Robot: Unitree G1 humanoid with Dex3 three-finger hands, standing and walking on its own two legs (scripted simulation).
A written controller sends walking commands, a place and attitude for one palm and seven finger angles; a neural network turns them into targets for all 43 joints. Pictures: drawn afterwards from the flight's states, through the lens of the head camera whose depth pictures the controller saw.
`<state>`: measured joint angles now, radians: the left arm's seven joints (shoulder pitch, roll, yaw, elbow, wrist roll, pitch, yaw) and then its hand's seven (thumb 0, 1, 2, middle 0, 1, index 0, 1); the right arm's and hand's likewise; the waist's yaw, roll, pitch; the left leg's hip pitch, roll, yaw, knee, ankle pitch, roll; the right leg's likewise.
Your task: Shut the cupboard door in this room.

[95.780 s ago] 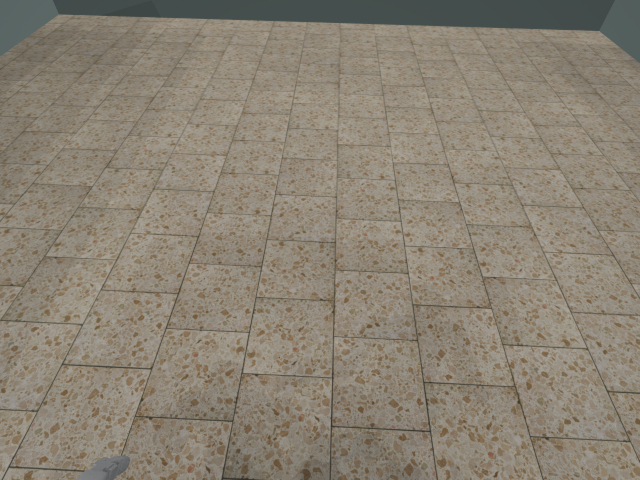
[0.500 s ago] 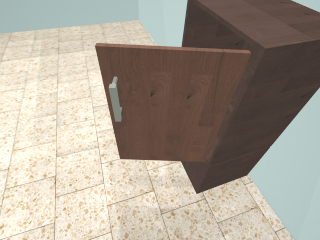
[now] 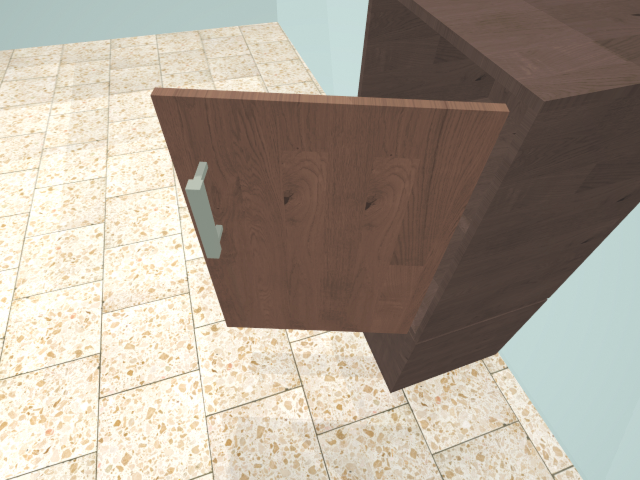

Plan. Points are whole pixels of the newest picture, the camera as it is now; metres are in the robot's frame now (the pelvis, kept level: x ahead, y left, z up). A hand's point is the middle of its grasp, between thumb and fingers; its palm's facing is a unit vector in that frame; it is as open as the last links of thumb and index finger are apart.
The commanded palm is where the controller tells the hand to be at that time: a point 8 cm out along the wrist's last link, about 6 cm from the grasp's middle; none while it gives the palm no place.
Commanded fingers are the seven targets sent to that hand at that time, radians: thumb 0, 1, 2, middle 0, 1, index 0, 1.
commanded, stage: come to a stop and stand still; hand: left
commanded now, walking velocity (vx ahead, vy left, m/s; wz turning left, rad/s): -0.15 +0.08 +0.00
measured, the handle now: (208, 212) +0.45 +0.20 +0.05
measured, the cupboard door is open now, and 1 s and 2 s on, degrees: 69 69 69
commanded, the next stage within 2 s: look again from close up in 1.70 s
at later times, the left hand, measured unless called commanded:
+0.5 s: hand out of the picture +0.02 +0.23 -0.16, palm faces +0.01 -0.96 -0.28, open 7.4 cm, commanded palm none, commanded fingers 0.00 0.90 0.90 -0.20 -0.30 -0.20 -0.30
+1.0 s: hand out of the picture -0.07 +0.19 -0.16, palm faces -0.04 -0.98 -0.20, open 7.4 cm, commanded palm none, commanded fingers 0.00 0.90 0.90 -0.20 -0.30 -0.20 -0.30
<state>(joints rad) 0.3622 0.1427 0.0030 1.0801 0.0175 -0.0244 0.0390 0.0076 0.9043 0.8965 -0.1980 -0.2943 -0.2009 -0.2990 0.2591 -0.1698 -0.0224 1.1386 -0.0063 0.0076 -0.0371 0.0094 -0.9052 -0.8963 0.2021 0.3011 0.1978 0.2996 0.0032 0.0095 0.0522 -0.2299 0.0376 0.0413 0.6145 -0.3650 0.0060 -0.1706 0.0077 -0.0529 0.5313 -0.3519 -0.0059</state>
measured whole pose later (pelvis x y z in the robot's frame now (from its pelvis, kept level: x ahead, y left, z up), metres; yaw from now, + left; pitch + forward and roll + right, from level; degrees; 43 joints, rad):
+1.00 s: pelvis -0.04 +0.02 +0.01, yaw -2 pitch +0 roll +1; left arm 0.34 0.14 -0.03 1.10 0.01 -0.01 0.03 0.01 0.90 0.90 -0.20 -0.29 -0.20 -0.30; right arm 0.32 -0.18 0.01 1.10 -0.01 -0.01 -0.02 0.01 -0.91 -0.90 0.20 0.30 0.20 0.30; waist 0.00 0.01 0.03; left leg -0.22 -0.02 0.10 0.44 -0.23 0.05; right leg -0.24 -0.03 0.04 0.49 -0.26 0.02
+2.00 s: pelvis +0.01 -0.01 +0.01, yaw -1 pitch +0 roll +1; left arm 0.25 0.18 -0.01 1.10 0.01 -0.02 0.04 0.01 0.90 0.90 -0.20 -0.29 -0.20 -0.30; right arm 0.23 -0.16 0.01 1.14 -0.02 -0.02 -0.04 0.01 -0.91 -0.90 0.20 0.30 0.20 0.30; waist 0.00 -0.01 0.04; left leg -0.13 0.01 0.07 0.40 -0.27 0.00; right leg -0.13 0.01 0.01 0.43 -0.30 -0.02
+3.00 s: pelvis -0.09 -0.01 -0.09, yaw +3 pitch +11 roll -3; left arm 0.35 0.21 0.05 -0.13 -0.27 -0.51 -0.26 0.02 0.90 0.90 -0.61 -0.74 -0.61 -0.75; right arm 0.15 -0.23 0.03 0.52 0.02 -0.27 -0.06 0.01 -0.90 -0.90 0.20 0.30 0.20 0.30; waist 0.05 0.05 -0.11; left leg -0.93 0.02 -0.05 1.23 -0.49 0.00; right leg -0.86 -0.01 -0.13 1.19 -0.53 -0.04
